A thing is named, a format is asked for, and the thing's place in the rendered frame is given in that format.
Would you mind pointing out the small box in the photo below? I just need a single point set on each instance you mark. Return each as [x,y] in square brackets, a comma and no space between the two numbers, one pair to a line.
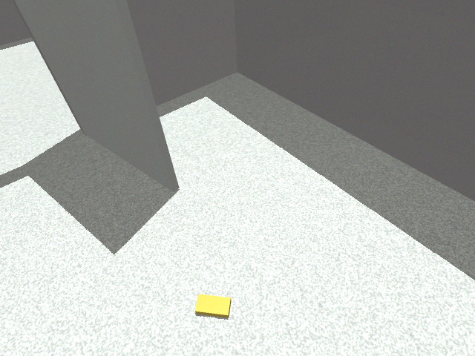
[213,305]

